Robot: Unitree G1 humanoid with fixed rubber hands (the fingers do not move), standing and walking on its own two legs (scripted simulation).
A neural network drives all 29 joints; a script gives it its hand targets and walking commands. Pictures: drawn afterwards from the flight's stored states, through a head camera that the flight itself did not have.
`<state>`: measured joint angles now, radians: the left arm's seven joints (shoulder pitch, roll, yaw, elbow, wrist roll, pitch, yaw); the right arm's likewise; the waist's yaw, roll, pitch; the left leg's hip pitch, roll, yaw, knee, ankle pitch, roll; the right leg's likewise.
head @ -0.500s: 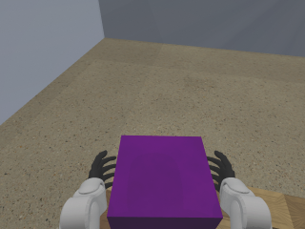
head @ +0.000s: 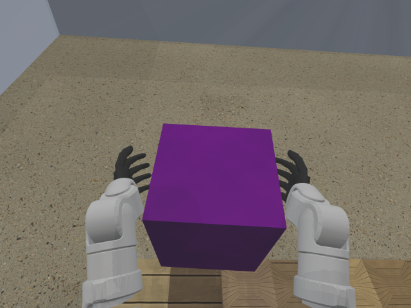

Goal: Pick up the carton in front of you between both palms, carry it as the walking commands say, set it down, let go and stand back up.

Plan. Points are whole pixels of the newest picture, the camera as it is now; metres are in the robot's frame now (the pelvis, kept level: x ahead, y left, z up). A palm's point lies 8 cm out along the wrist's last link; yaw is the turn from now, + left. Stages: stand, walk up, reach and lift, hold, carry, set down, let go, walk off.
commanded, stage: carry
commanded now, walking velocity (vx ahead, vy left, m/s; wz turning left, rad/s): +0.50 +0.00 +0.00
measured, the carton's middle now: (212, 202) +0.35 -0.02 +0.03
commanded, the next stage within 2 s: none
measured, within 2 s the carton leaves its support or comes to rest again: neither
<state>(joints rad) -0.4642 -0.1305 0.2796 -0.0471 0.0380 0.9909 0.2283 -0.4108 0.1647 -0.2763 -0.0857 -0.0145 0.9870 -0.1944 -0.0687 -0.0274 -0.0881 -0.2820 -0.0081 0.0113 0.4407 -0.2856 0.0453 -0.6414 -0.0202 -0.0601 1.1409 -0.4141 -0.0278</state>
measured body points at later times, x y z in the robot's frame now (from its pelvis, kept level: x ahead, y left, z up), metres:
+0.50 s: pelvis +0.35 +0.01 +0.01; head +0.38 +0.00 +0.46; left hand +0.66 +0.21 +0.12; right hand +0.71 -0.10 +0.11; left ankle +0.44 +0.12 -0.71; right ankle +0.26 -0.10 -0.71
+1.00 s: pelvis +0.69 +0.08 -0.01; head +0.70 +0.10 +0.44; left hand +1.02 +0.24 +0.08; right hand +1.02 -0.08 +0.09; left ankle +0.51 +0.11 -0.73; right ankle +0.87 -0.02 -0.70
